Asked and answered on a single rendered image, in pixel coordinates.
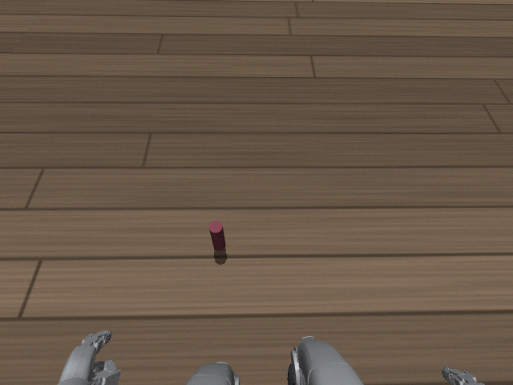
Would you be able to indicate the left robot hand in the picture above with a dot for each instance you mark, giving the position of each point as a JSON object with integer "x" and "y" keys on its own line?
{"x": 81, "y": 362}

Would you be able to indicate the right robot hand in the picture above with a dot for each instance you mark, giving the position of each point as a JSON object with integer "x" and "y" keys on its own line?
{"x": 457, "y": 377}

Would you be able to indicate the can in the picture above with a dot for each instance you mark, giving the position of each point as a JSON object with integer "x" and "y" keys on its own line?
{"x": 217, "y": 235}

